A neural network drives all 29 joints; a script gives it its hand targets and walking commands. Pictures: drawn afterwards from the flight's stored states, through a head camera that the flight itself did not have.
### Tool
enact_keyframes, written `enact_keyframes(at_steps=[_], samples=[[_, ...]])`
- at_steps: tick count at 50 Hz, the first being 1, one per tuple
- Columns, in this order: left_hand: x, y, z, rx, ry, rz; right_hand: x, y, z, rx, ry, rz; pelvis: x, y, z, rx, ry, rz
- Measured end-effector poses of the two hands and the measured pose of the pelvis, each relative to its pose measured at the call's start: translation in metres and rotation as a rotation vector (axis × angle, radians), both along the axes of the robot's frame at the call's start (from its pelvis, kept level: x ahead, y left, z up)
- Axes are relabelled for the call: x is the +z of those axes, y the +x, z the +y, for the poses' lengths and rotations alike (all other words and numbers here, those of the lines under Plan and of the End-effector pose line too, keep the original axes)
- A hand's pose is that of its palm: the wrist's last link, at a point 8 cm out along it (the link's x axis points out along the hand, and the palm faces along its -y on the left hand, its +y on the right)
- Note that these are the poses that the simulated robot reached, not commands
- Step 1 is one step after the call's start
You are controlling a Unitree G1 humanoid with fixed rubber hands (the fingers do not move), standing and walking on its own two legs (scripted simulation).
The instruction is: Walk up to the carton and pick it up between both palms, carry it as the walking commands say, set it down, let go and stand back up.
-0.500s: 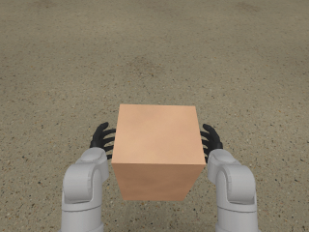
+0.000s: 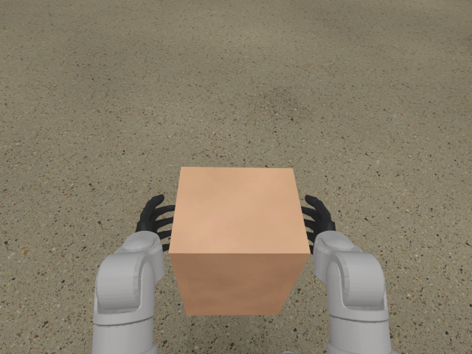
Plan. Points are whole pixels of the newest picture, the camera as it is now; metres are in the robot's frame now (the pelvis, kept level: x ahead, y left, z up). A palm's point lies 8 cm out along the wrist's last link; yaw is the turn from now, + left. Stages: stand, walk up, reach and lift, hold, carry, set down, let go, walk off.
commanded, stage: carry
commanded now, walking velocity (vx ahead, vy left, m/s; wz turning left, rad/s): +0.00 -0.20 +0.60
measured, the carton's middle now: (234, 248) +0.30 +0.02 +0.00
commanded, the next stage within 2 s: none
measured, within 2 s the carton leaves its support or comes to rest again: neither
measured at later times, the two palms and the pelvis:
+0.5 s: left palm (171, 284) +0.21 +0.10 +0.08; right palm (356, 250) +0.27 -0.16 +0.09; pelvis -0.03 -0.09 +0.00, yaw +11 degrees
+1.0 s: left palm (179, 294) +0.19 +0.09 +0.09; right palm (372, 265) +0.24 -0.18 +0.09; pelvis -0.05 -0.10 +0.00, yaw +10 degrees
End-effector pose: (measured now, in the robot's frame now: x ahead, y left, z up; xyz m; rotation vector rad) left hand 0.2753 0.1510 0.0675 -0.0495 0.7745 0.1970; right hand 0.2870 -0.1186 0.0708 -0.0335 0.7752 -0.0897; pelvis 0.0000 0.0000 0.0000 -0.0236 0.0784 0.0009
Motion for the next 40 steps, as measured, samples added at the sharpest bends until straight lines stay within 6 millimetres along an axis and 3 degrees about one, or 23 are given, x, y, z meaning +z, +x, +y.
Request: enact_keyframes(at_steps=[5,10,16,21,29,40], samples=[[0.008,-0.009,-0.024,0.033,0.019,-0.045,0.001,-0.002,-0.023,0.026,0.026,-0.045,-0.005,-0.010,-0.031,0.052,-0.002,0.014],[0.006,-0.022,-0.053,0.039,0.079,-0.014,-0.011,-0.008,-0.051,0.045,0.066,-0.015,-0.007,-0.015,-0.062,0.115,0.025,0.009],[0.016,-0.040,-0.062,0.083,0.079,-0.004,-0.001,-0.014,-0.059,0.087,0.073,-0.005,0.003,-0.023,-0.082,0.159,0.064,-0.005],[0.021,-0.050,-0.055,0.125,0.057,-0.059,0.012,-0.013,-0.050,0.123,0.053,-0.060,-0.003,-0.028,-0.087,0.186,0.035,-0.009],[0.017,-0.080,-0.048,0.181,0.028,-0.027,0.016,-0.027,-0.040,0.194,0.011,-0.031,0.000,-0.037,-0.093,0.187,0.035,-0.039],[0.025,-0.081,-0.059,0.142,0.035,-0.032,0.019,-0.041,-0.054,0.149,0.023,-0.034,0.002,-0.047,-0.094,0.181,0.033,-0.045]])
